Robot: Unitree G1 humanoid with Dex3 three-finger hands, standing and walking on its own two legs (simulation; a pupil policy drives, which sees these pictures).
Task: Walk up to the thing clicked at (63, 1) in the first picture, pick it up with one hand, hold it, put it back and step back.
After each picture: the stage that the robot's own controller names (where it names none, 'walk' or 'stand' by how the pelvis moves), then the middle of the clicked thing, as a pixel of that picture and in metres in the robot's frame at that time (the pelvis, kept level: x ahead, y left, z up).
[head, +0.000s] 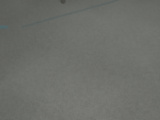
stand; out of the picture +2.32 +0.33 -0.65
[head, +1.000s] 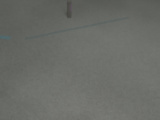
walk; (69, 9) +2.18 +0.20 -0.63
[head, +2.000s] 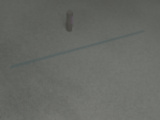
walk; (69, 21) +1.54 +0.12 -0.64
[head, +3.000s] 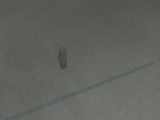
walk; (63, 58) +1.01 +0.16 -0.64
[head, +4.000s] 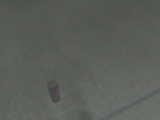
walk; (54, 92) +0.64 +0.23 -0.64
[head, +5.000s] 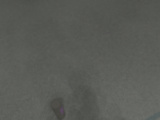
walk; (58, 110) +0.45 +0.21 -0.63
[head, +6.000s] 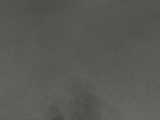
stand; out of the picture +0.39 +0.20 -0.65
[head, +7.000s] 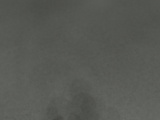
stand; out of the picture +0.38 +0.20 -0.66
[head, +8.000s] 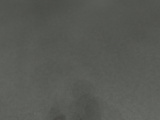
stand; out of the picture +0.40 +0.20 -0.66
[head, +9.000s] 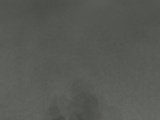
stand; out of the picture +0.38 +0.20 -0.66
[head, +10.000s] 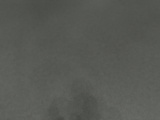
stand; out of the picture +0.38 +0.20 -0.66
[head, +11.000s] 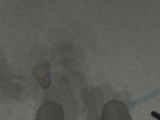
go down; (43, 78) +0.44 +0.19 -0.42
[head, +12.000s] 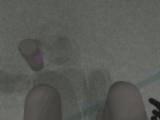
go down; (33, 57) +0.47 +0.21 -0.28
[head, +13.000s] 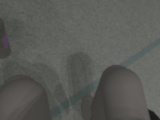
close in; out of the picture +0.46 +0.24 -0.19
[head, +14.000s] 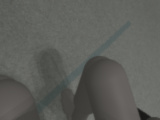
close; out of the picture +0.46 +0.26 -0.16
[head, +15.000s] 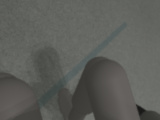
lift; out of the picture +0.43 +0.26 -0.16
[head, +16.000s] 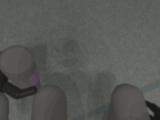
lift; (25, 76) +0.32 +0.20 -0.03
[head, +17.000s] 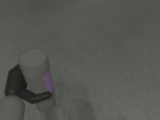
hold; (41, 85) +0.31 +0.15 +0.07
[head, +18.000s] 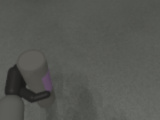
hold; (40, 83) +0.32 +0.16 +0.05
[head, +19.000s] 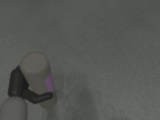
hold; (42, 85) +0.32 +0.15 +0.04
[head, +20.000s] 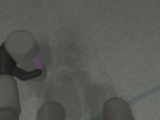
crouch; (31, 61) +0.40 +0.17 -0.04
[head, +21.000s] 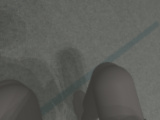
lower; out of the picture +0.45 +0.23 -0.15
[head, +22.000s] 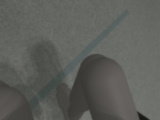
lower; out of the picture +0.46 +0.26 -0.17
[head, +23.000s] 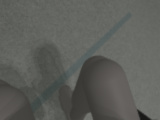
lower; out of the picture +0.45 +0.26 -0.17
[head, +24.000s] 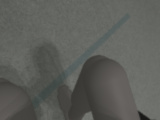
lower; out of the picture +0.44 +0.28 -0.17
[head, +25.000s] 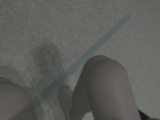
rest; out of the picture +0.44 +0.27 -0.17
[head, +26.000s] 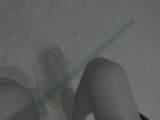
withdraw; out of the picture +0.45 +0.24 -0.18
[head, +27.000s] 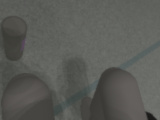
stand; (14, 42) +0.46 +0.21 -0.20
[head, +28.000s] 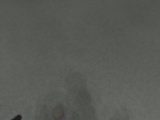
stand; (59, 118) +0.40 +0.15 -0.56
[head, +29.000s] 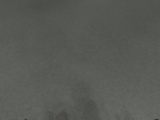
stand; out of the picture +0.40 +0.15 -0.60
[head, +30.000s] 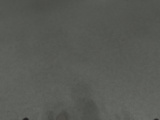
stand; out of the picture +0.40 +0.15 -0.60
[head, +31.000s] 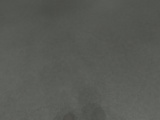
stand; out of the picture +0.43 +0.14 -0.65
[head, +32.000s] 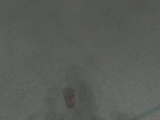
walk; (69, 98) +0.49 +0.14 -0.64
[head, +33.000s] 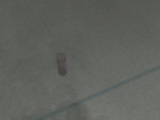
walk; (62, 65) +0.76 +0.17 -0.62
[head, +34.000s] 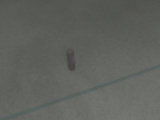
stand; (70, 60) +1.03 +0.20 -0.64
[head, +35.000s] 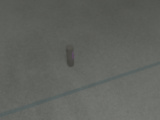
stand; (70, 56) +1.03 +0.15 -0.65
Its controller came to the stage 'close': yes
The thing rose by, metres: 0.69
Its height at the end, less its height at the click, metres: +0.00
